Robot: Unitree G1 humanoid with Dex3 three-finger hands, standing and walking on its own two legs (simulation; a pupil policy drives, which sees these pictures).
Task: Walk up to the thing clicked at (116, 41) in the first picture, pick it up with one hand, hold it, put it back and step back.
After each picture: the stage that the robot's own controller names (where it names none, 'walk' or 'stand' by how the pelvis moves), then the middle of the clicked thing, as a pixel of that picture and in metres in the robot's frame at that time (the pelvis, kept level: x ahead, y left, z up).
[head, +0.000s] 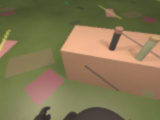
stand; (115, 39) +0.78 -0.21 +0.02
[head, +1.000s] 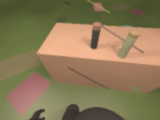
rise first; (95, 37) +0.70 +0.03 +0.05
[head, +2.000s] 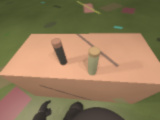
stand; (60, 53) +0.47 +0.29 +0.03
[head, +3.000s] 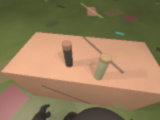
stand; (68, 55) +0.47 +0.21 +0.02
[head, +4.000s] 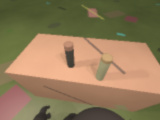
stand; (69, 56) +0.48 +0.20 +0.01
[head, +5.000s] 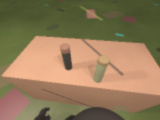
stand; (67, 58) +0.46 +0.22 +0.01
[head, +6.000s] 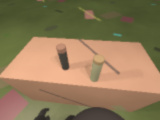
stand; (63, 58) +0.46 +0.25 +0.01
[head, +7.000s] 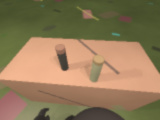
stand; (62, 59) +0.45 +0.25 +0.01
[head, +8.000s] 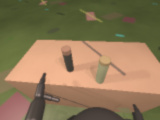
rise first; (68, 60) +0.44 +0.23 +0.02
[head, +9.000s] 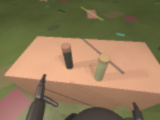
go down; (68, 57) +0.46 +0.23 +0.02
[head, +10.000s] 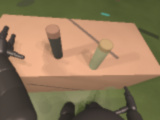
go down; (56, 44) +0.48 +0.21 +0.07
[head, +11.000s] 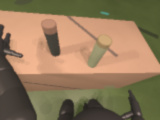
go down; (53, 41) +0.49 +0.22 +0.09
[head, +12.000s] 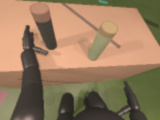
close in; (47, 31) +0.50 +0.22 +0.13
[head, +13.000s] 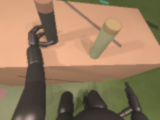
close; (49, 25) +0.53 +0.21 +0.14
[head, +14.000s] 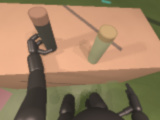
lift; (46, 34) +0.49 +0.22 +0.12
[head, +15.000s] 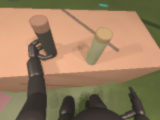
lift; (47, 41) +0.46 +0.22 +0.12
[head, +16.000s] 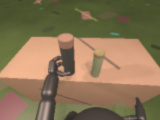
lift; (68, 57) +0.32 +0.14 +0.19
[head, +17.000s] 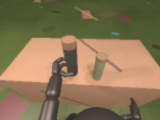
hold; (71, 58) +0.33 +0.13 +0.18
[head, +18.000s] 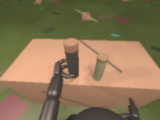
hold; (72, 61) +0.32 +0.13 +0.17
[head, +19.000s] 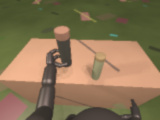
crouch; (64, 50) +0.37 +0.17 +0.21
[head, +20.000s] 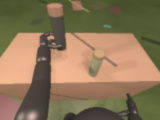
lower; (58, 30) +0.48 +0.19 +0.23
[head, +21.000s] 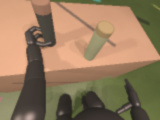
lower; (46, 27) +0.53 +0.20 +0.12
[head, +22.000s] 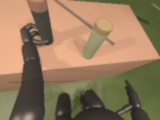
lower; (43, 24) +0.54 +0.21 +0.13
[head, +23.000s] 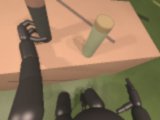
lower; (41, 21) +0.55 +0.21 +0.14
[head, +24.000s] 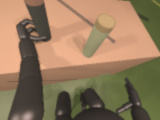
lower; (40, 20) +0.55 +0.21 +0.14
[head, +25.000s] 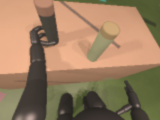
open; (49, 26) +0.53 +0.20 +0.13
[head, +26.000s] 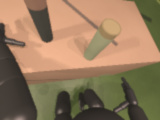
sink last; (42, 22) +0.52 +0.21 +0.13
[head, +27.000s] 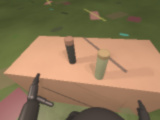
sink last; (70, 51) +0.51 +0.22 +0.07
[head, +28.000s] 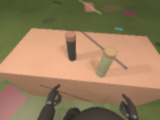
stand; (71, 48) +0.51 +0.19 +0.06
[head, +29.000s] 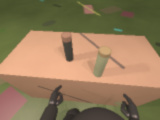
stand; (68, 48) +0.51 +0.21 +0.07
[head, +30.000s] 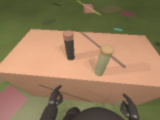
stand; (69, 47) +0.51 +0.20 +0.07
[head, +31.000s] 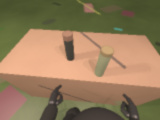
stand; (69, 47) +0.51 +0.20 +0.07
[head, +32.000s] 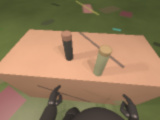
stand; (68, 47) +0.51 +0.20 +0.07
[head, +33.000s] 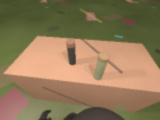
stand; (71, 53) +0.52 +0.20 +0.02
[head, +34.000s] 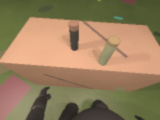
walk; (74, 37) +0.58 +0.16 +0.04
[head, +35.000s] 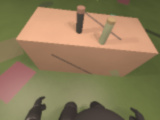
walk; (79, 21) +0.82 +0.18 +0.03
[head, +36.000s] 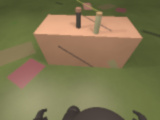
stand; (78, 18) +1.12 +0.26 +0.04
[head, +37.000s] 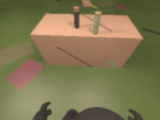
stand; (76, 18) +1.09 +0.25 +0.02
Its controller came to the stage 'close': yes
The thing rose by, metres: 0.20
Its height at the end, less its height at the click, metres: +0.00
